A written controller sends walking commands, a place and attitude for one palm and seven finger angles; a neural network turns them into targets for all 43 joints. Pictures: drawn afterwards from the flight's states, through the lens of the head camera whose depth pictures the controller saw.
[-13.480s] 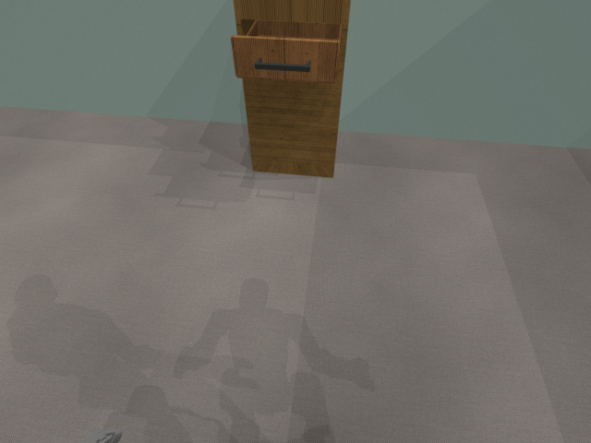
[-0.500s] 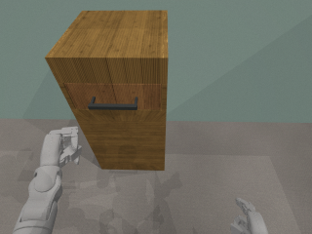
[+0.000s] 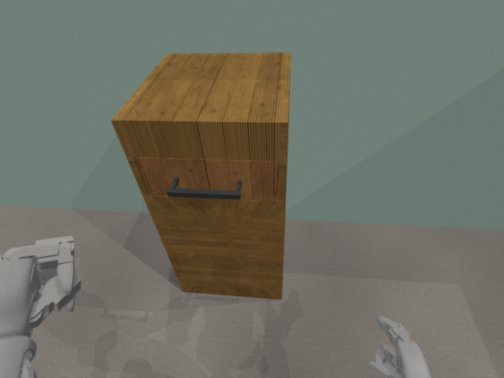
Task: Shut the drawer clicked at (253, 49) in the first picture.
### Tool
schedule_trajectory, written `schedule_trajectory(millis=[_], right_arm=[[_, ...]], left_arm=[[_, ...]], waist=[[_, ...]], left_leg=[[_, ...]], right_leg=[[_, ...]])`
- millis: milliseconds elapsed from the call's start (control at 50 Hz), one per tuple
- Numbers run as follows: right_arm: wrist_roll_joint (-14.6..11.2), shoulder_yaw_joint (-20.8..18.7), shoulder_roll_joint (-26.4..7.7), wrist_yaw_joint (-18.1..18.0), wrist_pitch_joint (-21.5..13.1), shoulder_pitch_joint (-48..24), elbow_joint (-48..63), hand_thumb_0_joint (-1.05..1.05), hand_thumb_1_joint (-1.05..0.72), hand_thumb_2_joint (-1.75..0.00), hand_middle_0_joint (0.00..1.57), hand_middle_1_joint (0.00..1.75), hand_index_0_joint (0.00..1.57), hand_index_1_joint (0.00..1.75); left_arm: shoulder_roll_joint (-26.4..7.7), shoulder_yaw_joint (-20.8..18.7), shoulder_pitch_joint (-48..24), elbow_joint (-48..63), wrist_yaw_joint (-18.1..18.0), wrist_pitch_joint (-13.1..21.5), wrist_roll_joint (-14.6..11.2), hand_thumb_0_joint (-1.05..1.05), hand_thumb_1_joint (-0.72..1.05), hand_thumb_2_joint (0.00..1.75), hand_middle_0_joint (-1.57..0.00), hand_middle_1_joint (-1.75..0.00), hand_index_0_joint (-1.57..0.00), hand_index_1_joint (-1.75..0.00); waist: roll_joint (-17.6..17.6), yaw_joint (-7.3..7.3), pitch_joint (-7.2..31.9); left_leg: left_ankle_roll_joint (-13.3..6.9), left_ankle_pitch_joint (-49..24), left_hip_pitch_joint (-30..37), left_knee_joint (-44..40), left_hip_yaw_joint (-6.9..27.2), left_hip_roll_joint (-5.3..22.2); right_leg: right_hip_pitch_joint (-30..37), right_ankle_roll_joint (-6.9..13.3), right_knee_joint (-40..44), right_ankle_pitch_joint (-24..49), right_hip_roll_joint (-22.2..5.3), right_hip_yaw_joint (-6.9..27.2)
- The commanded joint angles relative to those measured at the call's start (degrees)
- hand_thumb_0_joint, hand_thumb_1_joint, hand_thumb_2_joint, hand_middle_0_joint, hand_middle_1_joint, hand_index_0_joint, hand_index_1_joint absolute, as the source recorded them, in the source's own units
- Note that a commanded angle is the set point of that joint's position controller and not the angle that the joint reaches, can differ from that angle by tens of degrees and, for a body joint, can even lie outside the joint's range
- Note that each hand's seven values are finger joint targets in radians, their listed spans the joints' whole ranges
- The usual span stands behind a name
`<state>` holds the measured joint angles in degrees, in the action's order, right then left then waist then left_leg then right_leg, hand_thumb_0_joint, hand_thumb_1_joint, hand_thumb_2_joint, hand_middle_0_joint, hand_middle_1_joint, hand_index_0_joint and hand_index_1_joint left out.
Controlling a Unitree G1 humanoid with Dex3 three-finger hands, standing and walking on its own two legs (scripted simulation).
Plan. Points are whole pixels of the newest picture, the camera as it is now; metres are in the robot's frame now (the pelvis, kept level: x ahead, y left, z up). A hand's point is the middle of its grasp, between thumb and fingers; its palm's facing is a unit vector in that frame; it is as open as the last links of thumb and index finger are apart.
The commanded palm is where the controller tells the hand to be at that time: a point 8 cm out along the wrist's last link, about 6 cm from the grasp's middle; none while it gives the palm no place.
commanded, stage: draw the hand back to the body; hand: left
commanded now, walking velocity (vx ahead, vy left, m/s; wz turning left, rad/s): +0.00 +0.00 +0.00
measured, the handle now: (205, 188) +0.60 +0.22 -0.09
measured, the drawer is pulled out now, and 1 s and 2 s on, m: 0.00 0.00 0.00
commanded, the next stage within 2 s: step back with the hand held close in 0.16 s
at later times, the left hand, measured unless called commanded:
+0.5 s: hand (77, 281) +0.18 +0.24 +0.15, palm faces +0.32 -0.82 -0.47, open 3.3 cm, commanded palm +0.12 +0.28 +0.17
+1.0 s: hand (18, 336) +0.11 +0.27 +0.15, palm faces +0.33 -0.81 -0.49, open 3.3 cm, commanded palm +0.05 +0.31 +0.17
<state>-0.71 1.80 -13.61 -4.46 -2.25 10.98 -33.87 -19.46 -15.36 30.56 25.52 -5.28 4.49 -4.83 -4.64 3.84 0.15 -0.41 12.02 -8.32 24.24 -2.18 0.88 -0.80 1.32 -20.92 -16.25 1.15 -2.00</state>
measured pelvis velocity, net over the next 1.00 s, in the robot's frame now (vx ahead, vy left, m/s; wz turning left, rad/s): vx -0.08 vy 0.03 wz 0.01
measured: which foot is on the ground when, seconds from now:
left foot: down 0.00-1.00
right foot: down 0.00-1.00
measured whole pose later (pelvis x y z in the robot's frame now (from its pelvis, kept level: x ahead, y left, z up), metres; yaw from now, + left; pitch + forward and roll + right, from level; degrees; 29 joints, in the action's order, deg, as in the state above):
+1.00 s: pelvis -0.08 +0.03 -0.01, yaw +0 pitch +0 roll -2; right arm -0.2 0.1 -12.3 -4.9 -0.3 10.3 -30.3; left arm -22.7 -20.6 36.9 32.1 -7.6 12.8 -2.7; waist -2.8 0.1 -2.3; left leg -3.1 6.9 -22.3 28.5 -2.2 0.4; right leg -15.7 -1.1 -27.6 -12.4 0.8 -1.6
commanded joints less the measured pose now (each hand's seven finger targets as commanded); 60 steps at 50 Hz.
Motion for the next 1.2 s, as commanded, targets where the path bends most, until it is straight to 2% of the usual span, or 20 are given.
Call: schedule_trajectory(millis=[0, 40, 120, 260, 280, 300, 320, 360, 400, 440, 500, 640, 800, 860, 1020, 1060, 1080, 1120, 1140, 1180], right_arm=[[0.18, -2.40, -4.94, -0.26, -4.37, -8.39, 9.19, 0.00, -0.90, -0.90, 0.20, 0.30, 0.20, 0.30], [0.15, -2.40, -5.25, -0.52, -4.13, -7.92, 9.09, 0.00, -0.90, -0.90, 0.20, 0.30, 0.20, 0.30], [0.44, -2.46, -5.12, -1.06, -4.70, -7.99, 8.95, 0.00, -0.90, -0.90, 0.20, 0.30, 0.20, 0.30], [0.63, -2.26, -4.62, -1.03, -5.79, -8.52, 8.72, 0.00, -0.90, -0.90, 0.20, 0.30, 0.20, 0.30], [0.65, -2.71, -6.29, -0.20, -3.73, -7.10, 10.28, 0.00, -0.90, -0.90, 0.20, 0.30, 0.20, 0.30], [0.77, -2.73, -5.34, -0.09, -2.86, -7.68, 9.76, 0.00, -0.90, -0.90, 0.20, 0.30, 0.20, 0.30], [0.83, -3.01, -5.26, 0.01, -1.93, -7.90, 9.39, 0.00, -0.90, -0.90, 0.20, 0.30, 0.20, 0.30], [0.83, -3.66, -5.59, 0.49, -0.57, -7.06, 9.94, 0.00, -0.90, -0.90, 0.20, 0.30, 0.20, 0.30], [0.79, -4.08, -5.72, 0.42, 0.25, -7.47, 10.57, 0.00, -0.90, -0.90, 0.20, 0.30, 0.20, 0.30], [0.53, -4.30, -5.47, 0.40, 1.15, -7.03, 11.21, 0.00, -0.90, -0.90, 0.20, 0.30, 0.20, 0.30], [0.53, -4.55, -5.60, -0.12, 1.88, -7.61, 12.00, 0.00, -0.90, -0.90, 0.20, 0.30, 0.20, 0.30], [0.34, -4.96, -5.65, -0.40, 2.12, -6.36, 12.68, 0.00, -0.90, -0.90, 0.20, 0.30, 0.20, 0.30], [0.40, -5.20, -5.98, -0.69, 0.82, -6.43, 12.36, 0.00, -0.90, -0.90, 0.20, 0.30, 0.20, 0.30], [0.45, -4.91, -6.13, -0.67, 0.04, -5.92, 12.51, 0.00, -0.90, -0.90, 0.20, 0.30, 0.20, 0.30], [0.92, -5.06, -6.66, -1.31, -2.85, -6.00, 12.86, 0.00, -0.90, -0.90, 0.20, 0.30, 0.20, 0.30], [0.93, -5.31, -6.31, -1.03, -3.33, -5.67, 12.74, 0.00, -0.90, -0.90, 0.20, 0.30, 0.20, 0.30], [0.77, -5.46, -5.79, -0.71, -3.35, -5.00, 12.24, 0.00, -0.90, -0.90, 0.20, 0.30, 0.20, 0.30], [0.76, -5.75, -5.01, 0.04, -3.12, -3.77, 10.41, 0.00, -0.90, -0.90, 0.20, 0.30, 0.20, 0.30], [1.04, -5.85, -4.78, 0.29, -2.80, -3.45, 9.08, 0.00, -0.90, -0.90, 0.20, 0.30, 0.20, 0.30], [1.05, -5.86, -4.18, 0.25, -2.30, -4.53, 8.50, 0.00, -0.90, -0.90, 0.20, 0.30, 0.20, 0.30]], left_arm=[[-7.40, -5.96, -2.19, 10.74, -0.90, 4.21, -0.03, 0.00, 0.90, 0.90, -1.40, -1.60, -1.40, -1.60], [-6.62, -4.76, -4.95, 9.82, -0.96, 4.11, 0.07, 0.00, 0.90, 0.90, -1.40, -1.60, -1.40, -1.60], [-8.36, -6.21, -6.59, 10.47, -1.40, 4.70, 0.12, 0.00, 0.90, 0.90, -1.40, -1.60, -1.40, -1.60], [-9.01, -7.09, -5.39, 12.21, -1.57, 4.93, 0.13, 0.00, 0.90, 0.90, -1.40, -1.60, -1.40, -1.60], [-14.36, -13.00, -8.77, 15.80, -1.61, 6.90, 0.73, 0.00, 0.90, 0.90, -1.40, -1.60, -1.40, -1.60], [-14.91, -14.08, -7.87, 14.14, -1.51, 7.82, 0.92, 0.00, 0.90, 0.90, -1.40, -1.60, -1.40, -1.60], [-10.91, -10.85, -2.60, 10.39, -1.11, 7.77, 0.96, 0.00, 0.90, 0.90, -1.40, -1.60, -1.40, -1.60], [-8.69, -9.06, 1.23, 10.00, -0.71, 8.03, 0.87, 0.00, 0.90, 0.90, -1.40, -1.60, -1.40, -1.60], [-9.20, -9.48, 2.71, 11.51, -0.71, 8.48, 0.79, 0.00, 0.90, 0.90, -1.40, -1.60, -1.40, -1.60], [-9.65, -10.09, 4.32, 12.10, -0.94, 8.44, 0.62, 0.00, 0.90, 0.90, -1.40, -1.60, -1.40, -1.60], [-12.46, -12.60, 5.26, 14.65, -1.54, 8.66, 0.32, 0.00, 0.90, 0.90, -1.40, -1.60, -1.40, -1.60], [-12.07, -12.56, 7.70, 17.23, -2.55, 8.73, 0.18, 0.00, 0.90, 0.90, -1.40, -1.60, -1.40, -1.60], [-12.36, -12.85, 6.93, 16.99, -3.42, 10.33, 0.63, 0.00, 0.90, 0.90, -1.40, -1.60, -1.40, -1.60], [-11.48, -11.89, 6.57, 17.55, -3.64, 11.41, 1.06, 0.00, 0.90, 0.90, -1.40, -1.60, -1.40, -1.60], [-11.81, -14.26, 6.18, 18.91, -3.69, 12.88, 2.97, 0.00, 0.90, 0.90, -1.40, -1.60, -1.40, -1.60], [-12.04, -14.72, 7.49, 18.69, -3.51, 13.16, 2.64, 0.00, 0.90, 0.90, -1.40, -1.60, -1.40, -1.60], [-12.01, -14.50, 7.45, 18.95, -3.42, 13.34, 2.18, 0.00, 0.90, 0.90, -1.40, -1.60, -1.40, -1.60], [-12.07, -13.14, 5.33, 20.85, -3.77, 13.75, 1.37, 0.00, 0.90, 0.90, -1.40, -1.60, -1.40, -1.60], [-11.84, -12.36, 4.00, 20.09, -4.26, 13.45, 1.46, 0.00, 0.90, 0.90, -1.40, -1.60, -1.40, -1.60], [-11.90, -11.71, 1.86, 19.27, -4.83, 12.84, 1.94, 0.00, 0.90, 0.90, -1.40, -1.60, -1.40, -1.60]], waist=[[4.17, -0.83, -0.53], [3.78, -1.34, -2.02], [3.71, -0.62, 1.03], [1.92, 0.13, 1.09], [2.24, -2.76, -3.59], [2.96, -2.31, -3.49], [3.89, -2.81, -3.28], [2.47, -3.12, 0.43], [1.33, -3.07, 2.89], [3.39, -3.08, 5.68], [2.87, -2.72, 8.10], [1.35, -3.06, 9.74], [2.37, -4.06, 5.34], [0.80, -4.32, 3.63], [-6.00, -3.36, 4.21], [-3.12, -3.62, 4.06], [1.84, -3.78, 4.36], [10.68, -4.55, 5.43], [13.07, -4.98, 5.63], [13.39, -5.19, 5.44]], left_leg=[[-1.48, -8.87, 6.63, -1.53, 0.68, 0.12], [-1.62, -6.90, 6.37, -1.95, 0.91, 0.26], [-1.90, -6.21, 7.31, -2.02, 1.01, 0.01], [-1.63, -9.85, 7.34, -1.24, 0.68, -0.19], [-2.44, -7.59, 3.31, 1.07, 1.66, 0.85], [-2.18, -6.22, 2.43, 1.52, 2.18, 0.52], [-2.15, -6.93, 2.31, 1.91, 1.91, 0.80], [-2.12, -10.31, 2.76, 1.29, 1.75, 1.54], [-2.11, -14.25, 3.61, 0.58, 1.38, 1.88], [-2.09, -17.69, 3.28, 0.43, 1.84, 2.43], [-2.11, -21.65, 3.58, 0.58, 1.94, 2.72], [-1.98, -23.82, 0.68, 0.41, 2.82, 3.73], [-1.96, -0.98, -8.64, -2.88, 4.21, 3.62], [-2.38, 7.40, -12.90, -4.75, 6.10, 4.27], [-5.60, 27.68, -32.89, -13.48, 12.80, 9.94], [-4.97, 23.80, -31.47, -8.50, 10.52, 7.85], [-3.61, 19.44, -27.49, -2.63, 7.57, 4.86], [-0.03, 9.27, -12.31, 14.21, 3.14, -0.65], [0.81, 6.41, -8.68, 19.47, 2.50, -1.54], [0.73, 5.02, -7.96, 19.73, 3.00, -1.61]], right_leg=[[-10.42, -0.93, 5.80, 12.20, -0.29, 0.99], [-11.04, -1.04, 5.58, 9.63, -0.70, 1.09], [-9.46, -1.00, 5.59, 8.33, -1.22, 1.58], [-8.16, -0.79, 5.35, 13.33, -1.16, 1.92], [-14.38, -1.33, 7.84, 14.67, -3.98, 6.16], [-14.40, -1.10, 8.52, 14.73, -4.86, 6.51], [-14.97, -1.37, 7.95, 15.15, -5.19, 5.90], [-13.21, -1.88, 5.52, 17.21, -4.96, 4.58], [-12.37, -2.25, 3.93, 19.57, -4.27, 3.51], [-10.42, -2.46, 2.03, 21.04, -3.91, 2.59], [-9.97, -2.59, 0.57, 23.08, -3.38, 2.35], [-9.40, -2.66, -2.83, 21.27, -2.26, 1.73], [-11.18, -2.29, -1.00, 9.26, -1.93, 3.10], [-11.12, -2.11, -1.67, 3.56, -1.41, 3.28], [2.36, -2.35, -16.29, 1.54, 3.04, 2.48], [-0.60, -1.33, -12.52, 1.96, 1.78, 5.51], [-5.90, -0.38, -7.29, -0.23, -0.52, 9.36], [-22.97, 3.44, 4.47, -4.49, -9.73, 18.86], [-26.80, 5.19, 6.32, -1.72, -13.34, 20.36], [-25.80, 5.28, 4.49, 7.11, -13.68, 17.48]])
